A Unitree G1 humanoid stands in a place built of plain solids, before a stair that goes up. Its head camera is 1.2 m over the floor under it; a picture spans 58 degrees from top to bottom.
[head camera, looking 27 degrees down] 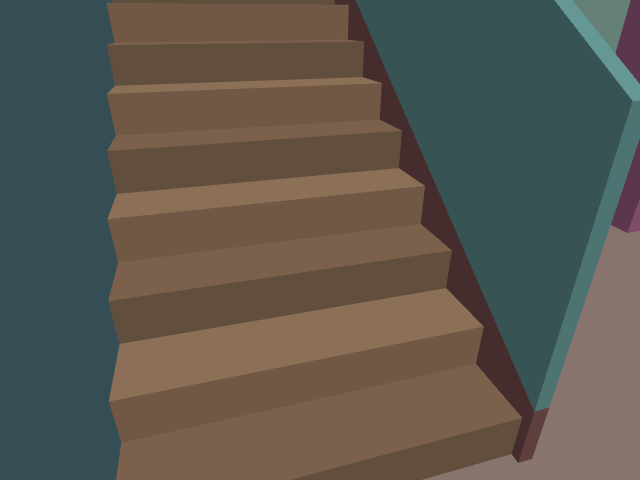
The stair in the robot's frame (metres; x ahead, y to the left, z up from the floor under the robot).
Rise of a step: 0.16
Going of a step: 0.23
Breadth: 1.12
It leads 16 degrees to the left of straight ahead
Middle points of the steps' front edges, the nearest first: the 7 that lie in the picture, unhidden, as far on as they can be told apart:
0.74 -0.06 0.16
0.96 0.01 0.32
1.19 0.07 0.48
1.41 0.14 0.64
1.64 0.20 0.79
1.86 0.27 0.95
2.08 0.33 1.11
